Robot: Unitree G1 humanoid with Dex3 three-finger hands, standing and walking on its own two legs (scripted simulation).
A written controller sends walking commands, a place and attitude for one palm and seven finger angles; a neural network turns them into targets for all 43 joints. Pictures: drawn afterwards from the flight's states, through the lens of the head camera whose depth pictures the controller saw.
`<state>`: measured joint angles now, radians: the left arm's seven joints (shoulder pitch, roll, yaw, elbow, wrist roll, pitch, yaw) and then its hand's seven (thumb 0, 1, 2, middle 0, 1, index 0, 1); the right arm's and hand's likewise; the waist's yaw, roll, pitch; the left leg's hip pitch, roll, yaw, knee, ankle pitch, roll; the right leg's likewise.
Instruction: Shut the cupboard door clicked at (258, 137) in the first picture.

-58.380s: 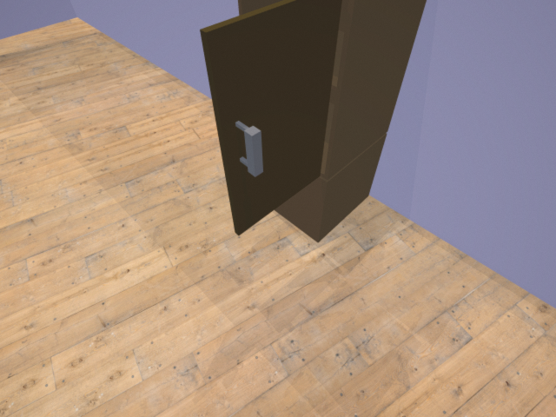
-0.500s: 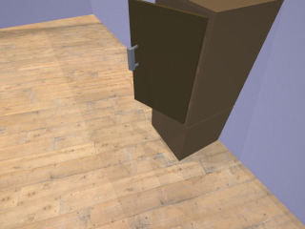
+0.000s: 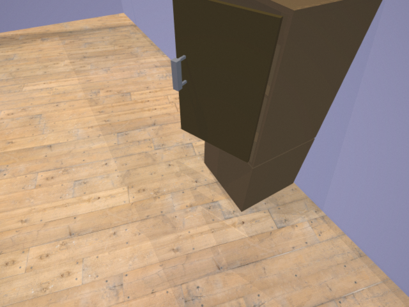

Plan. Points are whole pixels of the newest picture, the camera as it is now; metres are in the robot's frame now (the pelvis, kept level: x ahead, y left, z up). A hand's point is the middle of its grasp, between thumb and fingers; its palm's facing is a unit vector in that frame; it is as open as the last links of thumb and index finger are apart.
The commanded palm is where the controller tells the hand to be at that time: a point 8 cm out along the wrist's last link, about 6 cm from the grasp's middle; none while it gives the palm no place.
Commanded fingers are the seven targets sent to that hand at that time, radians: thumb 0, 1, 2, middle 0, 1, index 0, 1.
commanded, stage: look to check the result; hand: left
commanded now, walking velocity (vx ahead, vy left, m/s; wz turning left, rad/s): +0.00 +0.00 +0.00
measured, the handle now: (180, 72) +0.92 +0.14 -0.02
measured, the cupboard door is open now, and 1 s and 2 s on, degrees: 24 24 24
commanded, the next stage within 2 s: walk to a spot facing it in 0.24 s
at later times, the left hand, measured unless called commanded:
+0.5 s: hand out of the picture +0.03 +0.20 -0.18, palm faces +0.03 -0.97 -0.24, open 7.4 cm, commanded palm none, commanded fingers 0.00 0.90 0.90 -0.20 -0.30 -0.20 -0.30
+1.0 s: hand out of the picture +0.03 +0.23 -0.16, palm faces +0.30 -0.92 -0.26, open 7.4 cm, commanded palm none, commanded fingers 0.00 0.90 0.90 -0.20 -0.30 -0.20 -0.30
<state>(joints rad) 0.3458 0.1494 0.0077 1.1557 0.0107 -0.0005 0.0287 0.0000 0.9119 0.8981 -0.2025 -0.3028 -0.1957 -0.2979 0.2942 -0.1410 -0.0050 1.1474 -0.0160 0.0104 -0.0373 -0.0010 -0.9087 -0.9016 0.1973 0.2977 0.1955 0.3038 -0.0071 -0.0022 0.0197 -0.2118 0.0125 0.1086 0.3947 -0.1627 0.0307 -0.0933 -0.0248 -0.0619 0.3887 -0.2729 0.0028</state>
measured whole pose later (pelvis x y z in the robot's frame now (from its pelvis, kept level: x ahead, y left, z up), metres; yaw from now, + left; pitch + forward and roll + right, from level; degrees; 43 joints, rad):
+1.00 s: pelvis +0.00 +0.00 +0.00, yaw +19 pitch +3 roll -2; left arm 0.15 0.24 0.07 0.89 0.02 0.05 0.01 0.00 0.91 0.90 -0.20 -0.30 -0.20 -0.30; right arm 0.23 -0.21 -0.05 0.96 -0.04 0.05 -0.01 0.00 -0.90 -0.90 0.20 0.30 0.20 0.30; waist -0.04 0.03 0.07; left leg -0.37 -0.05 -0.10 0.45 -0.13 0.04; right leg -0.40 -0.02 0.01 0.84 -0.43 0.05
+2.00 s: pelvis +0.08 +0.02 +0.00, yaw +62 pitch +1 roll +1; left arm 0.38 0.17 0.05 0.96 0.03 -0.05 0.00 0.00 0.91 0.90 -0.20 -0.30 -0.20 -0.30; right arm 0.15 -0.22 -0.06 0.92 -0.03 0.06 0.06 0.00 -0.91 -0.90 0.19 0.30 0.19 0.30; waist 0.02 -0.02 0.08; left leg -0.50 0.06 0.09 0.79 -0.32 0.01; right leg -0.04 -0.13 -0.32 0.40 -0.35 0.04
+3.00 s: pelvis +0.18 +0.34 -0.03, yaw +89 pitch +0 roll -1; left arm 0.38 0.22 0.06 0.99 0.02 0.01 0.00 0.00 0.92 0.90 -0.20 -0.30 -0.20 -0.30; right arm 0.06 -0.24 -0.03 0.86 -0.03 -0.02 0.03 0.00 -0.91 -0.90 0.19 0.30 0.19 0.30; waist 0.03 -0.03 0.11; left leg -0.47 0.02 0.11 0.69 -0.20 0.09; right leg -0.27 -0.16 -0.19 1.01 -0.57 0.05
